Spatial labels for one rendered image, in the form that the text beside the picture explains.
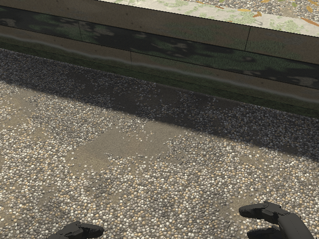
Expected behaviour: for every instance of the robot left hand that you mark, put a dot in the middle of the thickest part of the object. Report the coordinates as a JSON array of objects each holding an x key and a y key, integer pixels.
[{"x": 78, "y": 230}]

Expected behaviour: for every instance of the robot right hand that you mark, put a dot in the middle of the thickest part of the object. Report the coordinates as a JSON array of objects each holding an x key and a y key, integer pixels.
[{"x": 290, "y": 224}]

